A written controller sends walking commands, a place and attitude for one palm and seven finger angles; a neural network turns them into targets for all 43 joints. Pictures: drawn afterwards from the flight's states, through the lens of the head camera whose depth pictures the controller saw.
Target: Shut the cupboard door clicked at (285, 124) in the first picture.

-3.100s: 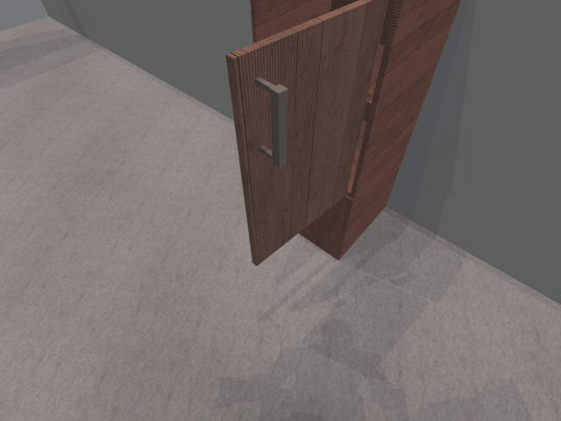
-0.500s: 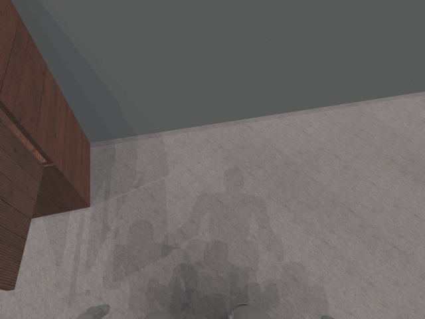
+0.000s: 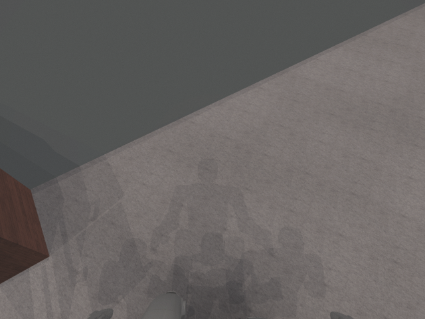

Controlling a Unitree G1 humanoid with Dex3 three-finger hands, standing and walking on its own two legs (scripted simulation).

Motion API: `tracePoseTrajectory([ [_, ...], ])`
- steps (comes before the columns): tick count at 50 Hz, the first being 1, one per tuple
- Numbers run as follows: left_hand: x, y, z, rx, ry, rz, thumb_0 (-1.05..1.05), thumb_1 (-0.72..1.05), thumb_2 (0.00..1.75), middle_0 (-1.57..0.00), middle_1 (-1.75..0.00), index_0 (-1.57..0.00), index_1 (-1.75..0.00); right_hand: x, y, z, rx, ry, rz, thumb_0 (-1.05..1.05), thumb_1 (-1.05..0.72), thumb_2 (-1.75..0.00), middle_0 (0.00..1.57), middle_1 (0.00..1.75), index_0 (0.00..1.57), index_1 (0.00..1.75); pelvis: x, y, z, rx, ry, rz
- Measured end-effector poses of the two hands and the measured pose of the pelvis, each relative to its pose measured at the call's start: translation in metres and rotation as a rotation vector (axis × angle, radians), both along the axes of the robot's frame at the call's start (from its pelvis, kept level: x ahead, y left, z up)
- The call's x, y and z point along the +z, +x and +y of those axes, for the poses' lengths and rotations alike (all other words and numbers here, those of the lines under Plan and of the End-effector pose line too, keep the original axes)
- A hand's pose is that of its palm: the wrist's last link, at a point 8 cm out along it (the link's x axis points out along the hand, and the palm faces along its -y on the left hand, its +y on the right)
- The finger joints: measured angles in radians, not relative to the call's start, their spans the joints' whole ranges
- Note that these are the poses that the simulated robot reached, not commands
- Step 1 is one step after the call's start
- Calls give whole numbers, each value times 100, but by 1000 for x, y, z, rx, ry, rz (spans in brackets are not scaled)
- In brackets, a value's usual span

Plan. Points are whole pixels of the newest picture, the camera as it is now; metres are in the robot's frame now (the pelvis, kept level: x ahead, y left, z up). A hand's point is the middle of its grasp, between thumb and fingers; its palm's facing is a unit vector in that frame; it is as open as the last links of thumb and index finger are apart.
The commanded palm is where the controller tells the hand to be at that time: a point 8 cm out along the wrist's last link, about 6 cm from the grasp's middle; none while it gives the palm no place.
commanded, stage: walk around to get in front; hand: left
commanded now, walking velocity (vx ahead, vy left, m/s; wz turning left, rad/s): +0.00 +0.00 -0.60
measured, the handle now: out of the picture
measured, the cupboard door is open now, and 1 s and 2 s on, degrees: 84 84 84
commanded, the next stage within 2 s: none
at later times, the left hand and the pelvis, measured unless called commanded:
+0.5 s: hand (148, 276) +0.20 +0.16 -0.17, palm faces -0.30 -0.91 -0.27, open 7.4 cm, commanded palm none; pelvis +0.03 -0.02 -0.02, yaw -19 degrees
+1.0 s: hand (181, 251) +0.26 +0.10 -0.17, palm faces -0.54 -0.82 -0.19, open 7.4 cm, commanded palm none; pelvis +0.08 -0.03 +0.00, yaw -36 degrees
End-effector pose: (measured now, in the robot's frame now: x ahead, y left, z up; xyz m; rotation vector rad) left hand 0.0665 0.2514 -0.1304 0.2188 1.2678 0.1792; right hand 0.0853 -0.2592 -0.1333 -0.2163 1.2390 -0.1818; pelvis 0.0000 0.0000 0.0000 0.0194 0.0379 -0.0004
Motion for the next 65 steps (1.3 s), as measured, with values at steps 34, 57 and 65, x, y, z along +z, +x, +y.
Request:
tracePoseTrajectory([
  [34, 5, 156, -83, -453, 11, -51, 0, 91, 90, -20, -30, -20, -30, -6, -92, -38, -448, 9, 26, 1, -91, -89, 20, 30, 20, 30, -2, 40, -29, -432, 3, -11],
  [57, -1, 248, -157, -740, -48, -29, 1, 91, 90, -20, -30, -20, -30, 2, -129, -1, -708, 15, 10, 0, -90, -89, 20, 30, 20, 30, -1, 76, -44, -736, -45, 7],
  [65, 5, 254, -212, -833, -12, -93, 1, 91, 90, -20, -30, -20, -30, -21, -176, -25, -838, 61, 78, 1, -90, -89, 20, 30, 20, 30, -11, 74, -76, -814, -25, -11],
])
